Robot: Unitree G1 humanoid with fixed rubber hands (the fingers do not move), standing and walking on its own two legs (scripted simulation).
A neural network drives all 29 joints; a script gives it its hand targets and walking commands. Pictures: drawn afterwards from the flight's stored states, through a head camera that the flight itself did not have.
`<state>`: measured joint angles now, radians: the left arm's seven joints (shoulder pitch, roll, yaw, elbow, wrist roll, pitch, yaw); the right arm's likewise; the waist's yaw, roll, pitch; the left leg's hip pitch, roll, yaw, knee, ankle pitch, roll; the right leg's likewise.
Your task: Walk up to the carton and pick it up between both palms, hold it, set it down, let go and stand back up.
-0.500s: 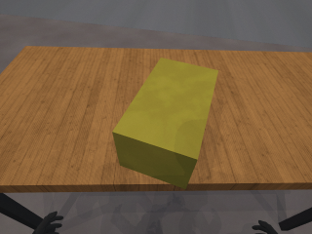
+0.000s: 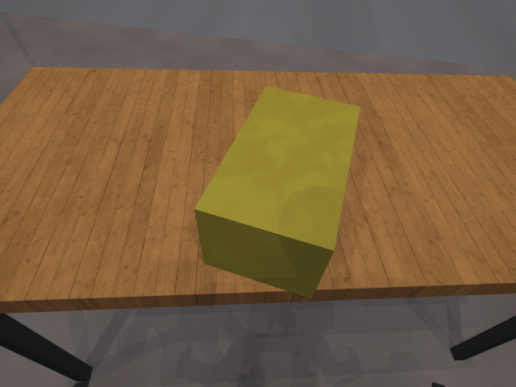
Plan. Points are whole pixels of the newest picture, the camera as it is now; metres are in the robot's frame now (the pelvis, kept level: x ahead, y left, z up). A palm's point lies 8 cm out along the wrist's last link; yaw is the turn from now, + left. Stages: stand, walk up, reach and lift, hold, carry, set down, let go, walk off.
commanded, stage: stand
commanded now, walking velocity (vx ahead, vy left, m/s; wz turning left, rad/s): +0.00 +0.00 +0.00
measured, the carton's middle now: (286, 180) +0.44 -0.03 +0.07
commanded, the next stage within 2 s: none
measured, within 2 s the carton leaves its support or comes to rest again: neither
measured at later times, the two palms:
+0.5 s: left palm out of the picture +0.06 +0.28 -0.11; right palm out of the picture +0.06 -0.32 -0.11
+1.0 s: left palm out of the picture +0.06 +0.25 -0.11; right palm out of the picture +0.06 -0.34 -0.11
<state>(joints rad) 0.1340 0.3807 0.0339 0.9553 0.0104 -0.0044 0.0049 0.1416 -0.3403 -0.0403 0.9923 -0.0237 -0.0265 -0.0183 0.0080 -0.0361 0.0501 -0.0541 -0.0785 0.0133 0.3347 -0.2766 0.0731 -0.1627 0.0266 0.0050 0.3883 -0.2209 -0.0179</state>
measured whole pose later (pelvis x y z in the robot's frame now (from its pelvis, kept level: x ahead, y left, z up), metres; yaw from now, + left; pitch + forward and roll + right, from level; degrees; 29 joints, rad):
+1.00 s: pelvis -0.01 -0.05 +0.00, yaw +1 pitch -1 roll +0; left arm 0.11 0.36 0.00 1.10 0.01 -0.03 0.02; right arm 0.14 -0.34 -0.01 1.10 -0.02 -0.02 0.00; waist 0.00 0.00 0.03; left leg -0.05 -0.01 -0.01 0.31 -0.25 0.01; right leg -0.12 0.09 -0.02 0.28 -0.15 -0.08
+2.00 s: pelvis -0.02 -0.04 +0.00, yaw -1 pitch -2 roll +0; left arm 0.10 0.36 0.00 1.12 0.00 -0.02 0.02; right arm 0.15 -0.33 0.00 1.09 -0.01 -0.02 -0.01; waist 0.00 0.01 0.05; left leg -0.02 -0.03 0.01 0.29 -0.23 0.03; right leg -0.11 0.08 0.00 0.30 -0.15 -0.06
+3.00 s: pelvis -0.01 -0.03 +0.00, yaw -1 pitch -1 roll +0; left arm 0.09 0.36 0.00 1.11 0.00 -0.02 0.01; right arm 0.14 -0.34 -0.01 1.10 -0.02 -0.02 -0.02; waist -0.01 0.00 0.05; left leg -0.02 -0.03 0.02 0.28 -0.24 0.04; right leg -0.12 0.07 0.01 0.30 -0.15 -0.05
